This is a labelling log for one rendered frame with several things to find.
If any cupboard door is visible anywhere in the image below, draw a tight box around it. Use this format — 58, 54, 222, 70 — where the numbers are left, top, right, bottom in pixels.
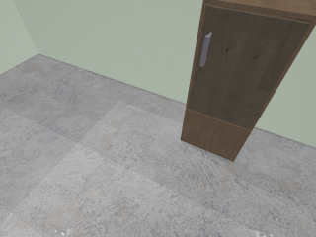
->
188, 5, 310, 129

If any handle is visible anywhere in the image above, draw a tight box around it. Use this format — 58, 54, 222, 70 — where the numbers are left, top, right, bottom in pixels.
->
199, 32, 212, 67

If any robot left hand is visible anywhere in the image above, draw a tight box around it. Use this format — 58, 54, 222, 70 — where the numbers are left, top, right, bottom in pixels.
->
48, 226, 74, 237

